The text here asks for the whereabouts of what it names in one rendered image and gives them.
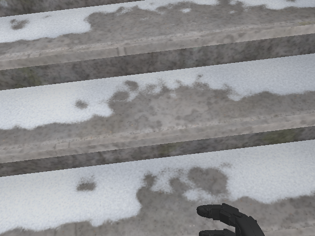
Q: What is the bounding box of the right robot hand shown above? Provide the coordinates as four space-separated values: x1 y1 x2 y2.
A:
197 203 265 236

